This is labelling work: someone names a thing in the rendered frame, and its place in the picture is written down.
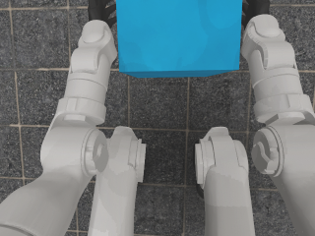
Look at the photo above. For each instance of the left robot forearm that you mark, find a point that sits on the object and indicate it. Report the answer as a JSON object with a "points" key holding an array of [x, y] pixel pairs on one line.
{"points": [[87, 81]]}

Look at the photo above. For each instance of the robot right shin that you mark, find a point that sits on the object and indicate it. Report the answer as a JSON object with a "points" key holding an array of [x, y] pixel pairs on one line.
{"points": [[241, 154]]}

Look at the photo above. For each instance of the left robot upper arm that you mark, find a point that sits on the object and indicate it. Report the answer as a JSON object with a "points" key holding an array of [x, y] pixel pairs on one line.
{"points": [[70, 157]]}

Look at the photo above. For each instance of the left robot hand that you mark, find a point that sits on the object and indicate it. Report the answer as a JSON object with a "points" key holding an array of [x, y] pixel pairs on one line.
{"points": [[97, 11]]}

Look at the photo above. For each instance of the right robot upper arm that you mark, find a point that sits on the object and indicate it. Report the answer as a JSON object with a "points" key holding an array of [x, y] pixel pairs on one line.
{"points": [[287, 154]]}

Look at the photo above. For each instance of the carton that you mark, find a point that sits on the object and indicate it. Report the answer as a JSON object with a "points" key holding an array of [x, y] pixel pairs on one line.
{"points": [[178, 38]]}

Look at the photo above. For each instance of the robot left shin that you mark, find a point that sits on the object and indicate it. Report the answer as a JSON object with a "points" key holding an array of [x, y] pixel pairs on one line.
{"points": [[121, 130]]}

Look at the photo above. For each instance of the right robot hand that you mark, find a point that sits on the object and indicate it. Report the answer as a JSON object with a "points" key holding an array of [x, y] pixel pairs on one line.
{"points": [[254, 8]]}

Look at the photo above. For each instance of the robot shin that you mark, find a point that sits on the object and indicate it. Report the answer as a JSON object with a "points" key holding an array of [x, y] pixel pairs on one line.
{"points": [[241, 154], [121, 130]]}

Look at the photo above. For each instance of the right robot forearm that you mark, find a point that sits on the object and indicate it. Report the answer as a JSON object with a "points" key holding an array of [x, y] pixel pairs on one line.
{"points": [[274, 75]]}

